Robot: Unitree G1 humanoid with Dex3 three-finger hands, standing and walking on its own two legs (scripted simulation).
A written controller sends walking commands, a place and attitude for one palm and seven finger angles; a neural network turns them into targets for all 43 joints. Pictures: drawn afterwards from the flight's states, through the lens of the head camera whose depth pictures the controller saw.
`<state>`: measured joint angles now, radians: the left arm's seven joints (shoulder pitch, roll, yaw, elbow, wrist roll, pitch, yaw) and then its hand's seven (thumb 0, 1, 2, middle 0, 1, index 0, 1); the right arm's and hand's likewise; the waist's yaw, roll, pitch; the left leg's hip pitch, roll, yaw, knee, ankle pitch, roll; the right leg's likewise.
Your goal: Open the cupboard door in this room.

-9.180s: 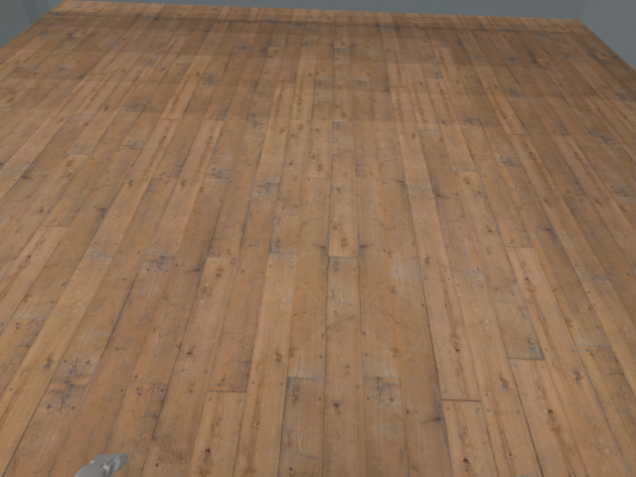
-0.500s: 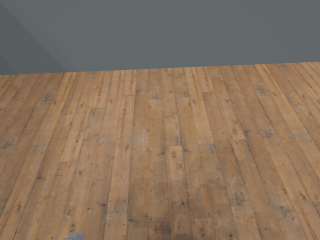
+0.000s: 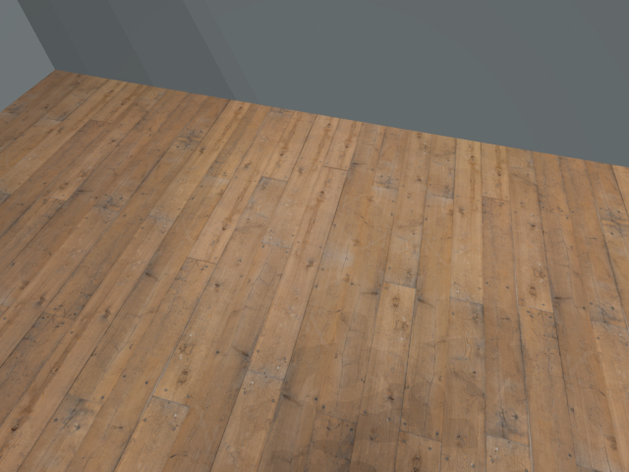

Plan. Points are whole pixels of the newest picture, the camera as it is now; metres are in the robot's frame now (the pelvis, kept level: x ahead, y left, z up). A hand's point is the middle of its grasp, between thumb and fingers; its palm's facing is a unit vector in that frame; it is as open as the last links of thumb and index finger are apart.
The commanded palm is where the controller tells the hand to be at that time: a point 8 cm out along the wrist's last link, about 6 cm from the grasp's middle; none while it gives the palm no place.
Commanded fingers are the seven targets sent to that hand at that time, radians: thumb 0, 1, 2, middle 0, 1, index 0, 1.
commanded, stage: turn or walk to find it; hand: left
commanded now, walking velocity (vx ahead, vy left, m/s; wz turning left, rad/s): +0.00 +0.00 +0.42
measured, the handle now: out of the picture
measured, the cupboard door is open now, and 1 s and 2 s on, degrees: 0 0 0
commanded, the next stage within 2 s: none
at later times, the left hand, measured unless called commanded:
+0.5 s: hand out of the picture +0.03 +0.18 -0.14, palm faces +0.21 -0.94 -0.27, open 7.4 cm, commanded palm none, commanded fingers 0.00 0.90 0.90 -0.20 -0.30 -0.20 -0.30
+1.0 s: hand out of the picture -0.11 +0.23 -0.17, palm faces +0.43 -0.87 -0.23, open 7.4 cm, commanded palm none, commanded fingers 0.00 0.90 0.90 -0.20 -0.30 -0.20 -0.30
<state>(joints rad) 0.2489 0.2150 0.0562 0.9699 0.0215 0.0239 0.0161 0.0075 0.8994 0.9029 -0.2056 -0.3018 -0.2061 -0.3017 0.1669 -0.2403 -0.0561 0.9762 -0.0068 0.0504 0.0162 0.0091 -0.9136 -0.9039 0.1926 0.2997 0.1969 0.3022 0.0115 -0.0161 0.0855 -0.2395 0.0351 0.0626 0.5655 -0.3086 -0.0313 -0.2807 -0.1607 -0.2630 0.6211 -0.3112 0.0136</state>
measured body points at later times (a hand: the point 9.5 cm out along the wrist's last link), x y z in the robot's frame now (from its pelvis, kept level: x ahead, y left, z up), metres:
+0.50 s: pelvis -0.03 -0.02 +0.01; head +0.00 -0.05 +0.45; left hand +0.02 +0.23 -0.12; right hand +0.08 -0.26 -0.15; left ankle -0.05 +0.11 -0.67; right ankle +0.00 -0.12 -0.73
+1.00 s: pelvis -0.07 +0.02 +0.01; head -0.05 +0.06 +0.46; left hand -0.13 +0.28 -0.15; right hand +0.10 -0.18 -0.12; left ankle -0.10 +0.10 -0.73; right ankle -0.03 -0.13 -0.65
